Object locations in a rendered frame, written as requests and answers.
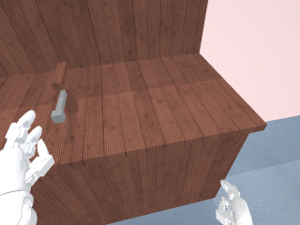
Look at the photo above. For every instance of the robot left forearm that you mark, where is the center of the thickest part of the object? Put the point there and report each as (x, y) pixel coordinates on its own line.
(16, 208)

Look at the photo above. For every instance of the left robot hand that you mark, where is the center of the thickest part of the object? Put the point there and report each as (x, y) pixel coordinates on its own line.
(14, 158)

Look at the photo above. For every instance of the tap lever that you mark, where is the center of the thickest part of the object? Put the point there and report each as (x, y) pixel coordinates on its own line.
(58, 116)

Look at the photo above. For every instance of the counter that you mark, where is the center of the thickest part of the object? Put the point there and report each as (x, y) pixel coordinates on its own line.
(150, 125)

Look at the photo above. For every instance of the right robot hand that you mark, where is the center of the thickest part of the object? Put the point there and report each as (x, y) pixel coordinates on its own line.
(238, 212)

